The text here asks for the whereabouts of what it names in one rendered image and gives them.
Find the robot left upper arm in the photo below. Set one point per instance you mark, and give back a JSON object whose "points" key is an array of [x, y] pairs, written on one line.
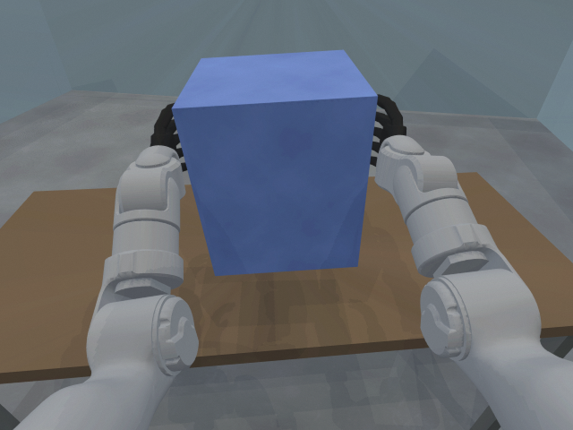
{"points": [[136, 349]]}

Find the left robot hand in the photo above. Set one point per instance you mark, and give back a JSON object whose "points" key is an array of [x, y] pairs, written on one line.
{"points": [[163, 132]]}

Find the robot right upper arm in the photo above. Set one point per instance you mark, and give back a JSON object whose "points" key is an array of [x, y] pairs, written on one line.
{"points": [[487, 322]]}

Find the table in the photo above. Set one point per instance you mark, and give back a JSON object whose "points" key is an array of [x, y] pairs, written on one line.
{"points": [[53, 250]]}

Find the robot left forearm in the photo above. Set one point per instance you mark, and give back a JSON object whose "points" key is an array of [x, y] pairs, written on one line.
{"points": [[145, 259]]}

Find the right robot hand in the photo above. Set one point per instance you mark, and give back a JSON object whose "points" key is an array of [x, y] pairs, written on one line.
{"points": [[392, 124]]}

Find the robot right forearm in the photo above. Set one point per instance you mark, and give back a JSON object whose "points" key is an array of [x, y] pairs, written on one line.
{"points": [[446, 236]]}

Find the carton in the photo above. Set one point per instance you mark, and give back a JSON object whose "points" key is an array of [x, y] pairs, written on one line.
{"points": [[278, 150]]}

